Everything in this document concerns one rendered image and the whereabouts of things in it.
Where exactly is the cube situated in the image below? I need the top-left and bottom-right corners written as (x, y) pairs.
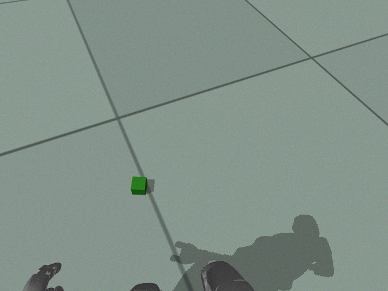
top-left (131, 176), bottom-right (147, 195)

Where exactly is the left robot hand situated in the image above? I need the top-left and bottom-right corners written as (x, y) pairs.
top-left (23, 263), bottom-right (64, 291)

